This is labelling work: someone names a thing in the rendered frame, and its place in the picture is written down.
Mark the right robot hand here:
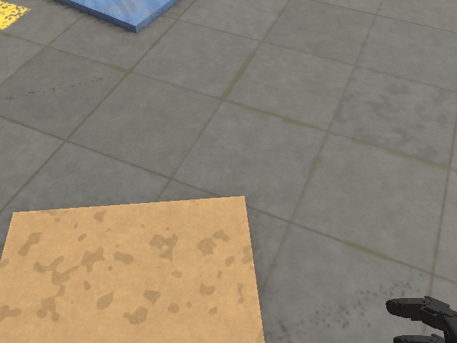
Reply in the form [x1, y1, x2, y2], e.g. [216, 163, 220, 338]
[386, 296, 457, 343]

